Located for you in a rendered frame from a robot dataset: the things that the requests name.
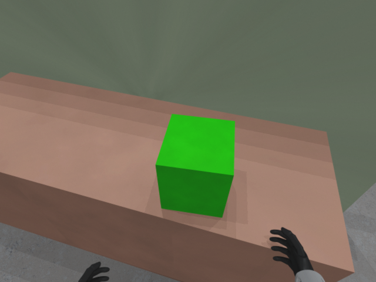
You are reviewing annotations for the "pedestal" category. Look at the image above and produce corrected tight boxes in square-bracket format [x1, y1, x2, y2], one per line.
[0, 72, 355, 282]

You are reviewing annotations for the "robot right hand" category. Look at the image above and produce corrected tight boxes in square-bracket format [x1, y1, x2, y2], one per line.
[270, 227, 314, 276]

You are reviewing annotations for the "robot right forearm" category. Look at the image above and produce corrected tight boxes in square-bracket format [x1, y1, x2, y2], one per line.
[295, 270, 325, 282]

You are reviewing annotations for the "robot left hand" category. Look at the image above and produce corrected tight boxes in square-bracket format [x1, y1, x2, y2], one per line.
[78, 262, 110, 282]

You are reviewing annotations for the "carton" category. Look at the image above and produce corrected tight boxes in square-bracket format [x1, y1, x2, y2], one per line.
[156, 114, 235, 218]

